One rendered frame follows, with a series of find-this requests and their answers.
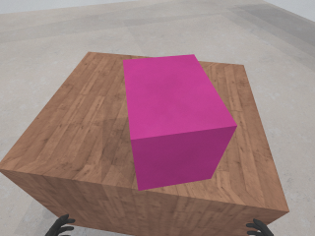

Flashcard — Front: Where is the left robot hand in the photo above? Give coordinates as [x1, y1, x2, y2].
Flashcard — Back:
[44, 213, 76, 236]

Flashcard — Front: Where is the pedestal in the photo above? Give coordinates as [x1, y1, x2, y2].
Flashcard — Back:
[0, 51, 289, 236]

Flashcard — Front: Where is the carton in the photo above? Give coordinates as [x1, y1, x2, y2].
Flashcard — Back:
[123, 54, 237, 191]

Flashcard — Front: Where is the right robot hand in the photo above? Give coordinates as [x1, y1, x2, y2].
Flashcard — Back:
[246, 218, 274, 236]

